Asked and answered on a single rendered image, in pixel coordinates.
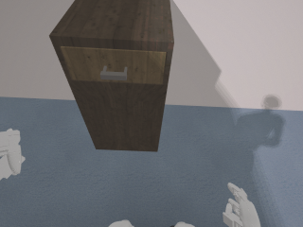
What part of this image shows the handle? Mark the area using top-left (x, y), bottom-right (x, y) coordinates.
top-left (100, 65), bottom-right (128, 80)

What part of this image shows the left robot hand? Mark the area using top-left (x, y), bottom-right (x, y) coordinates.
top-left (0, 128), bottom-right (26, 181)

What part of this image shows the drawer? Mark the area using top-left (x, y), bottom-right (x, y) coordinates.
top-left (61, 46), bottom-right (167, 84)

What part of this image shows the cabinet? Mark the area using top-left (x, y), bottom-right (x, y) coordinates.
top-left (49, 0), bottom-right (174, 152)

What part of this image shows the right robot hand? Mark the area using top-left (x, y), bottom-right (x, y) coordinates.
top-left (223, 183), bottom-right (261, 227)

